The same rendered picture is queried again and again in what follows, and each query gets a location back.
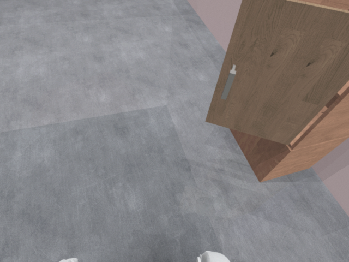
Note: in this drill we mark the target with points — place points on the handle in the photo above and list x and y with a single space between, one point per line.
228 83

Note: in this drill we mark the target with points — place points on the cupboard door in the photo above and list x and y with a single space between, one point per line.
291 57

